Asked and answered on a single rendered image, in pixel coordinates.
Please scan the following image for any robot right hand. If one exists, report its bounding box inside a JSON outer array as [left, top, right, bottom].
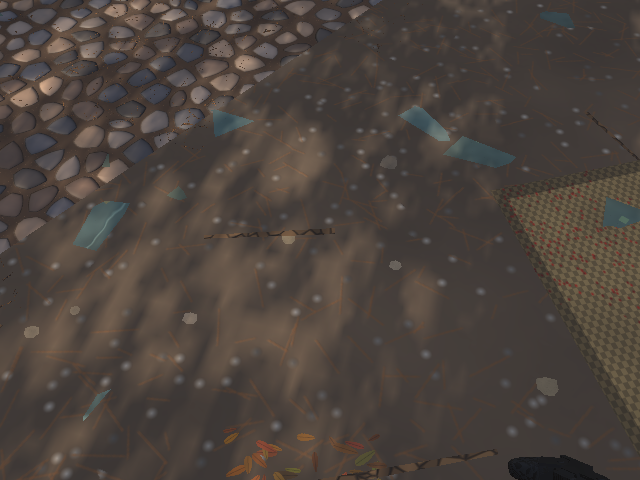
[[508, 455, 610, 480]]

